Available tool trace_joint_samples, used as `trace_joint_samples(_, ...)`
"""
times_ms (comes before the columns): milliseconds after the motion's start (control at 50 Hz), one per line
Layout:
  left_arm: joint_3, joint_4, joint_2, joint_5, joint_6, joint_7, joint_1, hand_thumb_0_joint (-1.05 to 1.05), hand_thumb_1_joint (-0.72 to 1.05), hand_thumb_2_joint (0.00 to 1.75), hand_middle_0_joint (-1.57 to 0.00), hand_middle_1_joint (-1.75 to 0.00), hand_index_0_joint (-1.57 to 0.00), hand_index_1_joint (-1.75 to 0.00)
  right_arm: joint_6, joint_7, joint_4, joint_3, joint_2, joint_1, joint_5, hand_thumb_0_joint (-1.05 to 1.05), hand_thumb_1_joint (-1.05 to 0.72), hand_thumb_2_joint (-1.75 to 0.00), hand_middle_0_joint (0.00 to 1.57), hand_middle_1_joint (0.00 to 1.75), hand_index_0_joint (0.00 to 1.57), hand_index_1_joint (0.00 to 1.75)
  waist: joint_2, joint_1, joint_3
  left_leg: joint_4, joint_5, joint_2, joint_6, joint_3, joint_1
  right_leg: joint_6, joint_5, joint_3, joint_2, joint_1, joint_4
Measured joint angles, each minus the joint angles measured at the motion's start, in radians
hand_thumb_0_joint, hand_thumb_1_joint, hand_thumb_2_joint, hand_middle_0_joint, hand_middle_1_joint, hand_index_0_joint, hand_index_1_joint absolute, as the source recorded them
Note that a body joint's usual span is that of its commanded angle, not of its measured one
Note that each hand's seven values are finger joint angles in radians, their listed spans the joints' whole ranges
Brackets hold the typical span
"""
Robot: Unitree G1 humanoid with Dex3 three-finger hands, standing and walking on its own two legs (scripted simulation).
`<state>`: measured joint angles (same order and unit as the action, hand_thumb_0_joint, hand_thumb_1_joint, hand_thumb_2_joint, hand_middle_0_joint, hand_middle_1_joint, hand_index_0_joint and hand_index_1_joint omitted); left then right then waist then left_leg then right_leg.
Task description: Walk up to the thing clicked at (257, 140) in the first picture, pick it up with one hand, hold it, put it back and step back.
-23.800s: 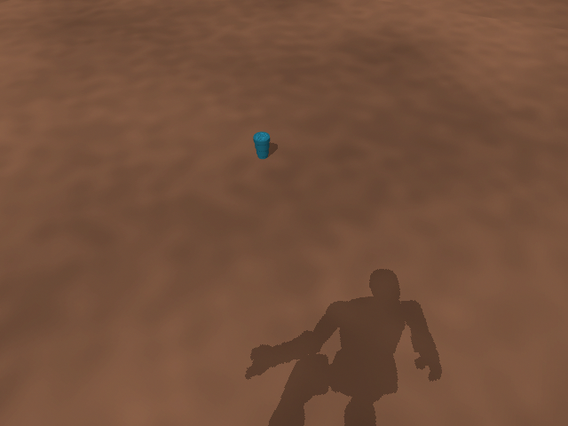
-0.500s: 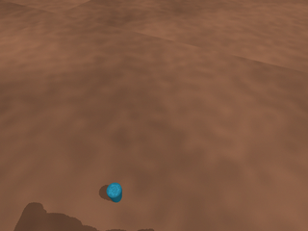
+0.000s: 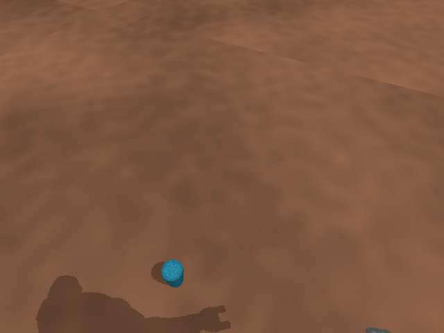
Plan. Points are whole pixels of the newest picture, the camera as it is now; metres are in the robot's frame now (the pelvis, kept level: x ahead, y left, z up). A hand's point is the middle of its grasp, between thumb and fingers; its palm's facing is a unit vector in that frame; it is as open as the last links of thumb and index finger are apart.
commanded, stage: walk up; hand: left
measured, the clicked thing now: (174, 275) +0.45 +0.23 -0.70
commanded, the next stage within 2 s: none
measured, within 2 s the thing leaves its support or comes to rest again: neither
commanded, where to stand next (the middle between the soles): +0.08 -0.01 m, yaw +1 degrees
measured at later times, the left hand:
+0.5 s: hand out of the picture +0.13 +0.29 -0.15, palm faces +0.02 -0.94 -0.35, open 7.4 cm
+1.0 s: hand out of the picture +0.12 +0.28 -0.16, palm faces +0.10 -0.92 -0.38, open 7.4 cm
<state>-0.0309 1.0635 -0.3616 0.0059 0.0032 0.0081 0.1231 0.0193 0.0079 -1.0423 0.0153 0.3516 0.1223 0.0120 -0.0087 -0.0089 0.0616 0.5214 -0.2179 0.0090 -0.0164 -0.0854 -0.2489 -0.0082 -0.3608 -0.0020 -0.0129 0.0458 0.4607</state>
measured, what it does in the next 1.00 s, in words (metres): steps on the spot: right foot, then left foot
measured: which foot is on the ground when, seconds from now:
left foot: down 0.00-0.64, up 0.66-0.94, down 0.96-1.00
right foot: down 0.00-0.28, up 0.30-0.58, down 0.60-1.00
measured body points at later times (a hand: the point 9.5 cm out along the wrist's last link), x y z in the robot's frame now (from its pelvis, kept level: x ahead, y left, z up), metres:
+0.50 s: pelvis +0.06 +0.02 +0.00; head +0.10 +0.03 +0.45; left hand +0.13 +0.34 -0.13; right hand +0.09 -0.30 -0.11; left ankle +0.05 +0.13 -0.73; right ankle +0.14 -0.14 -0.69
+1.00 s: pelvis -0.01 +0.01 -0.03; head +0.02 +0.02 +0.42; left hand +0.11 +0.33 -0.13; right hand +0.06 -0.31 -0.15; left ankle -0.05 +0.12 -0.74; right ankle +0.18 -0.12 -0.73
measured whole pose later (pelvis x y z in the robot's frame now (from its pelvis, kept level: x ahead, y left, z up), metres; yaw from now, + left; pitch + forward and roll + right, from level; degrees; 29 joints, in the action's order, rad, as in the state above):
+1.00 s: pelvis -0.01 +0.01 -0.03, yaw +5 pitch -5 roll +3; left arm -0.06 0.82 -0.37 0.03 0.06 -0.01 0.07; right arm -0.05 0.01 -0.96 0.06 0.39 0.24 0.02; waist 0.06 -0.01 0.16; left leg 0.71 -0.46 0.07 0.02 0.01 -0.18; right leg 0.00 -0.13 0.00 0.10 0.51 0.67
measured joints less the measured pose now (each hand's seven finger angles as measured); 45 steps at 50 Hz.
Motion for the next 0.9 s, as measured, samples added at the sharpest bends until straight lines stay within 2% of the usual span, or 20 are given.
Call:
trace_joint_samples(60, -0.002, 0.001, -0.002, 0.001, 0.002, 0.000, 0.000, 0.00, 0.91, 0.90, -0.20, -0.30, -0.20, -0.30, -0.002, 0.000, -0.005, -0.001, -0.002, 0.002, 0.000, 0.00, -0.90, -0.90, 0.20, 0.30, 0.20, 0.30, 0.002, -0.001, 0.006, 0.003, -0.001, 0.002, 0.001, -0.004, -0.001, 0.001, -0.001, 0.004, 0.001, -0.003, -0.001)
trace_joint_samples(160, -0.014, -0.027, -0.009, 0.013, -0.015, 0.019, 0.056, 0.00, 0.91, 0.90, -0.20, -0.30, -0.20, -0.30, -0.002, 0.022, 0.012, 0.017, 0.012, 0.057, 0.013, 0.00, -0.90, -0.90, 0.20, 0.30, 0.20, 0.30, 0.007, 0.001, -0.011, 0.083, -0.085, 0.009, 0.043, 0.004, -0.017, -0.011, -0.049, 0.010, 0.008, -0.007, 0.042)
trace_joint_samples(200, -0.019, -0.039, -0.011, 0.018, -0.022, 0.024, 0.089, 0.00, 0.90, 0.90, -0.20, -0.30, -0.20, -0.30, -0.004, 0.026, 0.011, 0.024, 0.023, 0.088, 0.017, 0.01, -0.90, -0.90, 0.20, 0.30, 0.20, 0.30, 0.011, 0.001, -0.020, 0.112, -0.130, 0.001, 0.048, 0.035, -0.019, -0.003, -0.063, 0.018, 0.018, -0.028, 0.037)
trace_joint_samples(240, -0.022, -0.052, -0.017, 0.017, -0.026, 0.024, 0.119, 0.00, 0.90, 0.90, -0.20, -0.30, -0.20, -0.30, 0.004, 0.027, 0.014, 0.028, 0.031, 0.110, 0.019, 0.01, -0.90, -0.90, 0.20, 0.30, 0.20, 0.30, 0.026, -0.005, -0.015, 0.096, -0.088, 0.000, 0.045, 0.070, -0.002, 0.012, -0.082, 0.016, 0.038, -0.041, 0.047)
trace_joint_samples(280, -0.028, -0.057, -0.027, 0.009, -0.018, 0.021, 0.134, 0.00, 0.90, 0.90, -0.20, -0.30, -0.20, -0.30, 0.025, 0.024, 0.028, 0.037, 0.028, 0.112, 0.022, 0.01, -0.90, -0.90, 0.20, 0.30, 0.20, 0.30, 0.058, -0.009, 0.012, 0.068, -0.080, 0.023, 0.036, 0.099, 0.026, 0.004, -0.091, -0.001, 0.071, 0.010, 0.170)
trace_joint_samples(340, -0.023, -0.065, -0.024, 0.000, 0.005, 0.010, 0.118, 0.01, 0.91, 0.90, -0.20, -0.30, -0.20, -0.30, 0.060, 0.017, 0.075, 0.048, 0.028, 0.140, 0.015, 0.01, -0.90, -0.90, 0.20, 0.30, 0.20, 0.30, 0.031, 0.025, 0.061, 0.030, -0.075, 0.010, 0.046, 0.069, 0.061, -0.015, -0.165, -0.041, 0.003, 0.168, 0.495)
trace_joint_samples(400, -0.019, -0.109, -0.037, -0.012, 0.007, 0.014, 0.104, 0.01, 0.91, 0.90, -0.20, -0.30, -0.20, -0.30, 0.057, 0.006, 0.093, 0.042, 0.020, 0.178, 0.007, 0.00, -0.90, -0.90, 0.20, 0.30, 0.20, 0.30, 0.034, 0.029, 0.083, -0.050, -0.040, 0.004, 0.044, 0.052, 0.110, -0.032, -0.125, -0.066, -0.007, 0.302, 0.596)
trace_joint_samples(480, -0.022, -0.142, -0.052, -0.023, 0.006, 0.012, 0.080, 0.00, 0.91, 0.90, -0.20, -0.30, -0.20, -0.30, 0.032, -0.013, 0.093, 0.029, 0.014, 0.177, 0.005, 0.00, -0.90, -0.90, 0.20, 0.30, 0.20, 0.30, 0.055, 0.021, 0.110, -0.070, -0.043, 0.007, 0.033, 0.061, 0.141, -0.011, -0.023, -0.094, 0.029, 0.383, 0.455)
trace_joint_samples(540, -0.021, -0.141, -0.045, -0.026, 0.009, -0.002, 0.053, 0.00, 0.91, 0.90, -0.20, -0.30, -0.20, -0.30, 0.002, -0.017, 0.108, 0.028, 0.013, 0.146, -0.002, 0.01, -0.90, -0.90, 0.20, 0.30, 0.20, 0.30, 0.054, 0.022, 0.132, -0.019, -0.078, 0.005, 0.023, 0.068, 0.132, 0.003, 0.051, -0.059, 0.051, 0.375, 0.298)
trace_joint_samples(600, -0.019, -0.142, -0.031, -0.022, 0.013, -0.009, 0.043, 0.00, 0.91, 0.90, -0.20, -0.30, -0.20, -0.30, -0.039, -0.019, 0.134, 0.032, 0.018, 0.114, -0.015, 0.01, -0.90, -0.90, 0.20, 0.30, 0.20, 0.30, 0.038, 0.026, 0.126, 0.093, -0.145, 0.004, 0.010, 0.074, 0.086, 0.001, 0.159, -0.019, 0.045, 0.321, 0.152)
trace_joint_samples(620, -0.022, -0.139, -0.022, -0.016, 0.014, -0.012, 0.036, 0.00, 0.91, 0.90, -0.20, -0.30, -0.20, -0.30, -0.049, -0.020, 0.139, 0.034, 0.023, 0.098, -0.020, 0.01, -0.90, -0.90, 0.20, 0.30, 0.20, 0.30, 0.023, 0.025, 0.128, 0.141, -0.174, -0.003, 0.004, 0.074, 0.066, 0.001, 0.219, -0.015, 0.035, 0.317, 0.140)
trace_joint_samples(640, -0.022, -0.137, -0.007, -0.010, 0.017, -0.013, 0.022, 0.00, 0.91, 0.90, -0.20, -0.30, -0.20, -0.30, -0.059, -0.022, 0.141, 0.037, 0.031, 0.076, -0.026, 0.01, -0.90, -0.90, 0.20, 0.30, 0.20, 0.30, -0.007, 0.031, 0.140, 0.196, -0.190, -0.014, 0.010, 0.056, 0.043, 0.000, 0.215, -0.001, 0.022, 0.323, 0.161)
trace_joint_samples(660, -0.019, -0.142, 0.006, -0.007, 0.020, -0.013, 0.007, 0.00, 0.91, 0.90, -0.20, -0.30, -0.20, -0.30, -0.067, -0.027, 0.146, 0.039, 0.035, 0.055, -0.030, 0.01, -0.90, -0.90, 0.20, 0.30, 0.20, 0.30, -0.027, 0.038, 0.153, 0.274, -0.243, -0.004, 0.018, 0.025, 0.007, -0.003, 0.203, 0.012, 0.021, 0.331, 0.178)
trace_joint_samples(700, -0.008, -0.170, 0.024, 0.000, 0.024, -0.012, -0.023, 0.00, 0.91, 0.90, -0.20, -0.30, -0.20, -0.30, -0.082, -0.034, 0.163, 0.041, 0.036, 0.024, -0.030, 0.01, -0.90, -0.90, 0.20, 0.30, 0.20, 0.30, -0.035, 0.031, 0.174, 0.466, -0.354, 0.051, 0.028, -0.007, -0.072, -0.009, 0.202, 0.010, 0.035, 0.351, 0.188)
trace_joint_samples(740, -0.002, -0.201, 0.036, 0.006, 0.027, -0.013, -0.044, 0.00, 0.91, 0.90, -0.20, -0.30, -0.20, -0.30, -0.089, -0.031, 0.178, 0.041, 0.040, 0.004, -0.030, 0.00, -0.90, -0.90, 0.20, 0.30, 0.20, 0.30, -0.034, 0.018, 0.187, 0.618, -0.365, 0.089, 0.027, -0.015, -0.132, -0.011, 0.225, -0.001, 0.048, 0.368, 0.170)
trace_joint_samples(800, -0.003, -0.234, 0.046, 0.013, 0.035, -0.019, -0.073, 0.00, 0.90, 0.90, -0.21, -0.30, -0.20, -0.30, -0.090, -0.023, 0.192, 0.043, 0.050, 0.010, -0.028, 0.00, -0.90, -0.90, 0.20, 0.30, 0.20, 0.30, -0.039, 0.011, 0.177, 0.746, -0.321, 0.105, 0.009, -0.031, -0.179, -0.016, 0.260, 0.004, 0.061, 0.403, 0.144)
trace_joint_samples(860, -0.008, -0.258, 0.051, 0.022, 0.034, -0.026, -0.085, 0.00, 0.90, 0.90, -0.21, -0.30, -0.20, -0.30, -0.092, -0.018, 0.179, 0.045, 0.064, 0.042, -0.019, 0.00, -0.90, -0.90, 0.20, 0.30, 0.20, 0.30, -0.047, 0.006, 0.153, 0.714, -0.304, 0.089, -0.009, -0.039, -0.149, -0.018, 0.279, 0.020, 0.067, 0.430, 0.138)
trace_joint_samples(900, -0.012, -0.264, 0.048, 0.030, 0.034, -0.026, -0.083, 0.00, 0.90, 0.90, -0.21, -0.30, -0.20, -0.30, -0.091, -0.012, 0.155, 0.042, 0.069, 0.065, -0.013, 0.00, -0.90, -0.90, 0.20, 0.30, 0.20, 0.30, -0.043, 0.007, 0.131, 0.578, -0.332, 0.064, -0.016, -0.015, -0.095, -0.018, 0.284, 0.031, 0.073, 0.443, 0.142)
